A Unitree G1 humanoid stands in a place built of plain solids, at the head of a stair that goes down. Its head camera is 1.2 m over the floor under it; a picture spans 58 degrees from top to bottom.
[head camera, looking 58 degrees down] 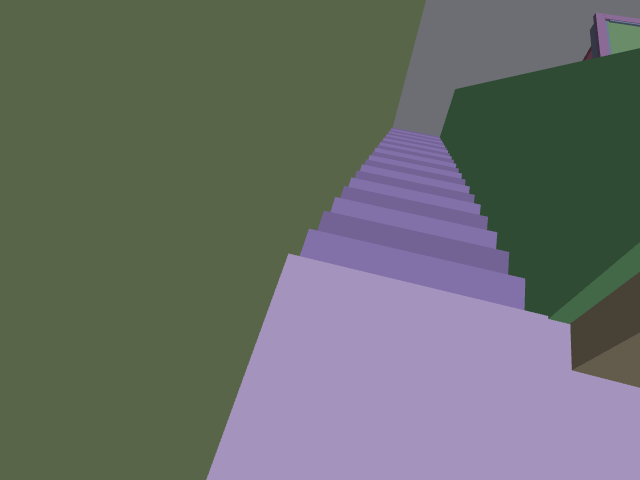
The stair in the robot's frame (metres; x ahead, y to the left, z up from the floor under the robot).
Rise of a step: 0.18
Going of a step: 0.22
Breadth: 0.80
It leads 15 degrees to the right of straight ahead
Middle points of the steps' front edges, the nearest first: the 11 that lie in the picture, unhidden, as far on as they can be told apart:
0.59 -0.29 0.00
0.81 -0.35 -0.18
1.02 -0.41 -0.36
1.24 -0.47 -0.54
1.46 -0.52 -0.72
1.67 -0.58 -0.90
1.89 -0.64 -1.08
2.10 -0.70 -1.26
2.32 -0.76 -1.44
2.54 -0.82 -1.62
2.75 -0.88 -1.80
